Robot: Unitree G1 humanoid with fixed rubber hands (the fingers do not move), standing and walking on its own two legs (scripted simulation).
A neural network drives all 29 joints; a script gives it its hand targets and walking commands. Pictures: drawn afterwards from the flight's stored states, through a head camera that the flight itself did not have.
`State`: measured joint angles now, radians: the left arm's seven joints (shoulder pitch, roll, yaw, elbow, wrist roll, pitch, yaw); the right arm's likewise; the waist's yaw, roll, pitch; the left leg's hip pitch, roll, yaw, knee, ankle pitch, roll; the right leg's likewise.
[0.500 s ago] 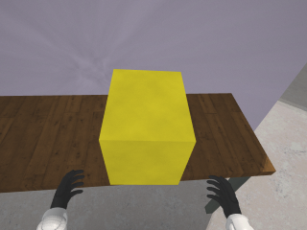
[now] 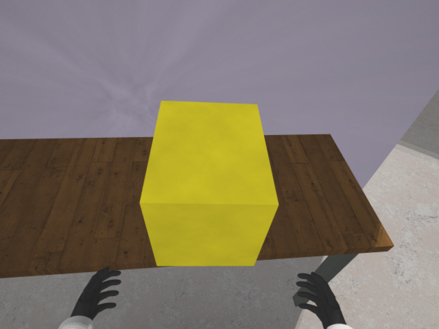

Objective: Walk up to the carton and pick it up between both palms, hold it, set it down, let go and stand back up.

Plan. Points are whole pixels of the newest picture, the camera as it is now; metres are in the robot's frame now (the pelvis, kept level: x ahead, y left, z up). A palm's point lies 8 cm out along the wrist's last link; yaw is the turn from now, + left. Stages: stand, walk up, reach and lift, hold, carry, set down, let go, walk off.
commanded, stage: set down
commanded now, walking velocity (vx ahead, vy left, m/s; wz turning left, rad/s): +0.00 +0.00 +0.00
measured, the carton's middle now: (207, 183) +0.43 +0.04 -0.01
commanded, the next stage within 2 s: let go in 0.22 s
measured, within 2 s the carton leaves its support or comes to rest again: neither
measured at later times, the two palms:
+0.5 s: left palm (92, 318) +0.16 +0.23 -0.08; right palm out of the picture +0.14 -0.23 -0.08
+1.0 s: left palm out of the picture +0.10 +0.27 -0.10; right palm out of the picture +0.10 -0.24 -0.11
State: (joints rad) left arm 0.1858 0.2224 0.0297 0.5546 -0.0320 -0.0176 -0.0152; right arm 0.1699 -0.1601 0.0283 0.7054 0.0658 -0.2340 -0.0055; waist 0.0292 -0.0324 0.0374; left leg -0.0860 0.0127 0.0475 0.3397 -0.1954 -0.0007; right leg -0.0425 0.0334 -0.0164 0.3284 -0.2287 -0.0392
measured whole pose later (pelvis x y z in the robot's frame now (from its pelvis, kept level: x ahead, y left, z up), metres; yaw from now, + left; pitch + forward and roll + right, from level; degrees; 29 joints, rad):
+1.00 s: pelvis -0.02 +0.00 -0.01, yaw +4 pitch +1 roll +0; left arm 0.21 0.25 0.05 0.63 0.05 0.03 0.00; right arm 0.29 -0.22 -0.04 0.70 -0.04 0.00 0.04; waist 0.02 -0.02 0.01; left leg -0.28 -0.01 -0.02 0.51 -0.24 0.00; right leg -0.21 0.01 -0.09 0.49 -0.29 -0.04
